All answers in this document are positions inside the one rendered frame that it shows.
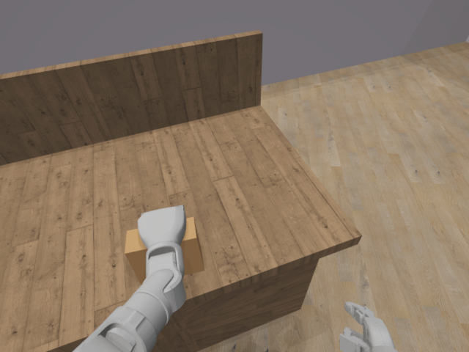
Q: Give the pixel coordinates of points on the sponge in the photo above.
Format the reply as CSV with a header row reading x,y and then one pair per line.
x,y
135,251

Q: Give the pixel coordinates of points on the robot right hand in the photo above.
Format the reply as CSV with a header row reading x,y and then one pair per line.
x,y
375,332

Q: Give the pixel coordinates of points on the robot left hand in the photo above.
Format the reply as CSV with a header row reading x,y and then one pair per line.
x,y
162,225

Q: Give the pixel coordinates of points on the robot left forearm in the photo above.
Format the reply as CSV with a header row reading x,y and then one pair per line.
x,y
134,327

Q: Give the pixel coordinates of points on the table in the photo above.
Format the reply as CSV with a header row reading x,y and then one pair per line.
x,y
87,146

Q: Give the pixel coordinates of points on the left robot upper arm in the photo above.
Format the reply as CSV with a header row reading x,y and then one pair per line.
x,y
100,344

